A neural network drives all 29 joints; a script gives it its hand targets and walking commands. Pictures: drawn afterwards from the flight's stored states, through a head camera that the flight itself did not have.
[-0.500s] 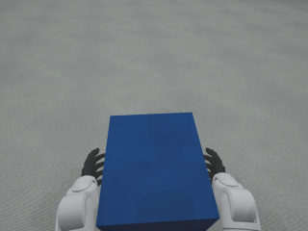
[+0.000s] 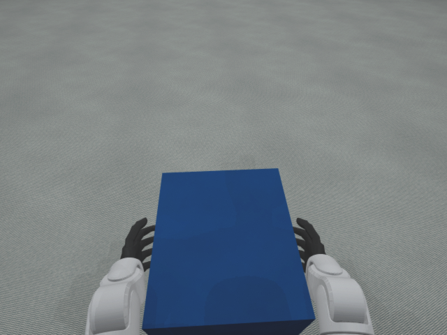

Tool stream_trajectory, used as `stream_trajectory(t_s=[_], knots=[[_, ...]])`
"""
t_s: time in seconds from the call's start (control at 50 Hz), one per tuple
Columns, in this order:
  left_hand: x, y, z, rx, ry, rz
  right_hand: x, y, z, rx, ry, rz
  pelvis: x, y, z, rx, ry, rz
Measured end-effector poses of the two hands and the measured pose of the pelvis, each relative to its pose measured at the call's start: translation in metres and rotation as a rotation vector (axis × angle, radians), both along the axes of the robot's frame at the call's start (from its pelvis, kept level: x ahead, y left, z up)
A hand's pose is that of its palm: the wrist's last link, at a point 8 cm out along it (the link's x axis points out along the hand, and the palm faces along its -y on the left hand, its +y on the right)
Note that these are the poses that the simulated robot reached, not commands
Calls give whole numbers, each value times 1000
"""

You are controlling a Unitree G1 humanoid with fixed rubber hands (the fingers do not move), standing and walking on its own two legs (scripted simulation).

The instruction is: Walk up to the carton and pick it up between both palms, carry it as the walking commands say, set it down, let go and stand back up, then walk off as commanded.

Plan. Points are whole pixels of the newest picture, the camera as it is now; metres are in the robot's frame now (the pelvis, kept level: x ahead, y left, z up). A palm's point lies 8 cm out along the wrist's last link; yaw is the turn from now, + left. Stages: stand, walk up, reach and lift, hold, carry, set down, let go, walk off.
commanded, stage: carry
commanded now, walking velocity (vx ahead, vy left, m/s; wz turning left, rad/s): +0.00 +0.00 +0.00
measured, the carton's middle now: (224, 265) +0.28 +0.00 -0.03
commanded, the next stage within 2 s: none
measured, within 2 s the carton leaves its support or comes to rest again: neither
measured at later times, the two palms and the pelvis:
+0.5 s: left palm (142, 242) +0.30 +0.15 +0.04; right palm (314, 244) +0.29 -0.16 +0.03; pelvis +0.03 +0.00 +0.00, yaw +0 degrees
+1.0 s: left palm (148, 235) +0.32 +0.14 +0.03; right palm (312, 239) +0.30 -0.17 +0.02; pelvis +0.05 -0.01 +0.00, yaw -1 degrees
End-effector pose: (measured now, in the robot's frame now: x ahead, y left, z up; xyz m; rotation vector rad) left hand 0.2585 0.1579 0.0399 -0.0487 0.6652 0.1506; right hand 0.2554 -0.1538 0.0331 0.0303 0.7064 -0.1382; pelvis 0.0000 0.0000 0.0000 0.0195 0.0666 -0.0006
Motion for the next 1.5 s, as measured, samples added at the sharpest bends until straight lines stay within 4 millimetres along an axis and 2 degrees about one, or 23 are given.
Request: stream_trajectory(t_s=[0.32, 0.68, 1.06, 1.5], knots=[[26, -7, -3, 7, 17, -28, 19, -7, -4, -1, 17, -18, 21, -2, 2, -1, 4, -7], [49, -10, 2, 9, 14, -28, 42, -10, 0, -1, 13, -17, 43, -5, 4, 1, 6, -9], [59, -15, -9, 28, 28, -51, 49, -15, -12, -16, 29, -8, 50, -8, 4, -1, 8, -13], [59, -18, -15, 48, 24, -74, 48, -18, -16, -47, 25, 14, 47, -9, 4, -5, -7, -20]])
